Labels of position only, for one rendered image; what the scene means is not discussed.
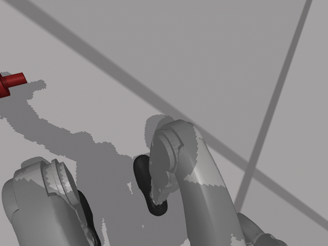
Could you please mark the right robot arm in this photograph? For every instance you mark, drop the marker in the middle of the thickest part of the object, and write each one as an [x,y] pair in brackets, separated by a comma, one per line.
[269,240]

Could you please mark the left robot foot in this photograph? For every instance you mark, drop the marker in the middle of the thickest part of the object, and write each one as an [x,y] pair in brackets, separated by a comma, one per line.
[89,218]

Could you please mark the right robot hand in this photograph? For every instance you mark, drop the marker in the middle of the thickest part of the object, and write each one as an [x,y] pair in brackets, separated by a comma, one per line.
[250,230]

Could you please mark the right robot foot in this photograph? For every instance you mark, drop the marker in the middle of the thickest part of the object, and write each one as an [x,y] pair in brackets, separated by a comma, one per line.
[143,178]

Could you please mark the bottle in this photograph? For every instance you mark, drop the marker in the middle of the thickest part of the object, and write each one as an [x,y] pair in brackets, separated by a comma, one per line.
[10,81]

